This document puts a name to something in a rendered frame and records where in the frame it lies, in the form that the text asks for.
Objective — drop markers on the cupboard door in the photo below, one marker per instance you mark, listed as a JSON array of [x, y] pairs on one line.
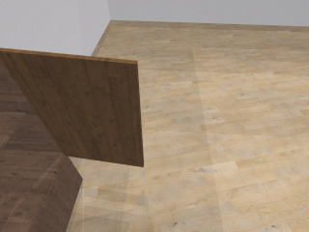
[[90, 105]]

